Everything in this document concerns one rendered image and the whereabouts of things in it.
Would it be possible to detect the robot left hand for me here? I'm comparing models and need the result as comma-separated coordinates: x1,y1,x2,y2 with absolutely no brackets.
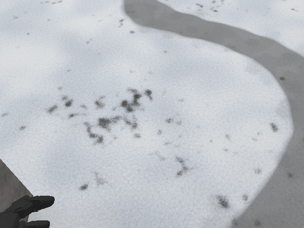
0,195,55,228

